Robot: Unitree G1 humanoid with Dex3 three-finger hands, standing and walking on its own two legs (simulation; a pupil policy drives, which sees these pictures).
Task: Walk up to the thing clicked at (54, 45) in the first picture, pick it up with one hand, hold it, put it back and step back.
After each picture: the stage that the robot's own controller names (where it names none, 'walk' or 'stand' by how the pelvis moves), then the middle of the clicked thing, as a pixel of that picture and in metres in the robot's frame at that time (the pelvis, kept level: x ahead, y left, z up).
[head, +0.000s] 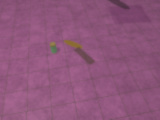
stand; (53, 47) +1.29 +0.31 -0.72
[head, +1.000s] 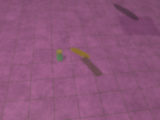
walk; (59, 55) +1.18 +0.16 -0.71
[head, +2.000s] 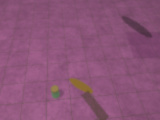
walk; (55, 91) +0.71 +0.20 -0.71
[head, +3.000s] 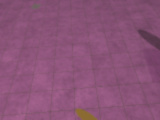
walk; out of the picture +0.44 +0.23 -0.70
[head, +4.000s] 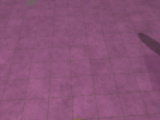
stand; out of the picture +0.32 +0.19 -0.71
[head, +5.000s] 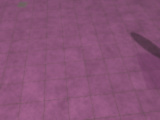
stand; out of the picture +0.31 +0.21 -0.72
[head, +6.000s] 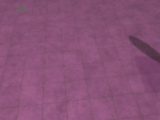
stand; out of the picture +0.31 +0.21 -0.73
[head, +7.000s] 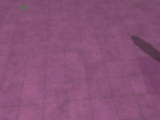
stand; out of the picture +0.30 +0.21 -0.73
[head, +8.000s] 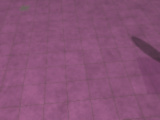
stand; out of the picture +0.30 +0.21 -0.73
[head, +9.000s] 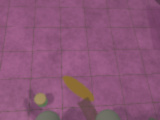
go down; (41, 100) +0.36 +0.19 -0.53
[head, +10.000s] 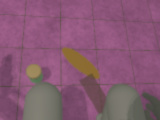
go down; (35, 74) +0.40 +0.21 -0.32
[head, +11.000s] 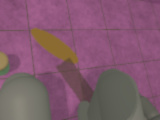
close in; out of the picture +0.39 +0.24 -0.24
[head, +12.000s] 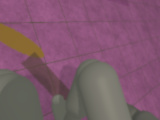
close; out of the picture +0.39 +0.25 -0.22
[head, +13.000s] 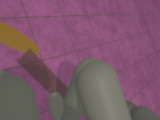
close; out of the picture +0.38 +0.26 -0.22
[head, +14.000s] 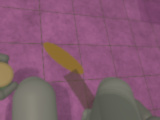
lift; out of the picture +0.31 +0.26 -0.09
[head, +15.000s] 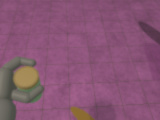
lift; (29, 85) +0.32 +0.17 +0.05
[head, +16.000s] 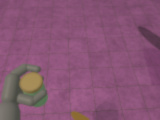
hold; (35, 90) +0.32 +0.16 +0.01
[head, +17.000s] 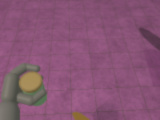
hold; (34, 89) +0.32 +0.17 +0.02
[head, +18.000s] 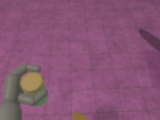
hold; (35, 90) +0.32 +0.16 +0.02
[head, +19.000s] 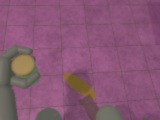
crouch; (27, 71) +0.38 +0.18 -0.05
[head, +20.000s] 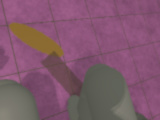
lower; out of the picture +0.41 +0.25 -0.18
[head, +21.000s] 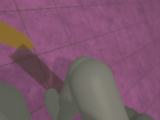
lower; out of the picture +0.41 +0.27 -0.23
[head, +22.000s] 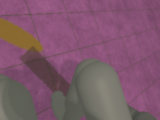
lower; out of the picture +0.40 +0.28 -0.21
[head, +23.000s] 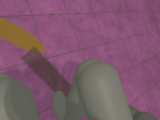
lower; out of the picture +0.39 +0.28 -0.21
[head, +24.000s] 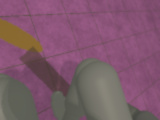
rest; out of the picture +0.39 +0.27 -0.21
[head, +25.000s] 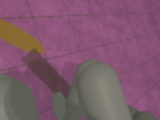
withdraw; out of the picture +0.38 +0.25 -0.23
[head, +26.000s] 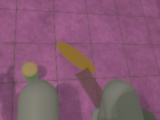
walk; (30, 72) +0.40 +0.21 -0.31
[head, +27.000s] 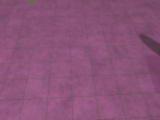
stand; out of the picture +0.32 +0.17 -0.66
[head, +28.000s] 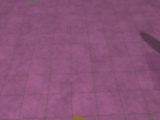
stand; out of the picture +0.34 +0.18 -0.66
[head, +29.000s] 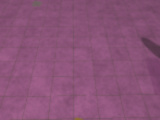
stand; out of the picture +0.34 +0.17 -0.70
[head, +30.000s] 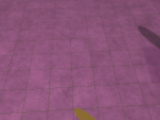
stand; out of the picture +0.36 +0.18 -0.71
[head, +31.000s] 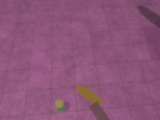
walk; (60, 106) +0.46 +0.18 -0.70
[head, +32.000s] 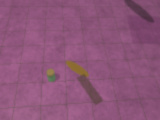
walk; (51, 75) +0.73 +0.21 -0.70
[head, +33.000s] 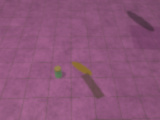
stand; (58, 72) +0.93 +0.22 -0.71
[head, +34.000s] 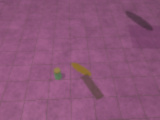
stand; (57, 73) +0.93 +0.23 -0.73
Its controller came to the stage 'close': yes
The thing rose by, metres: 0.72
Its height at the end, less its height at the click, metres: +0.00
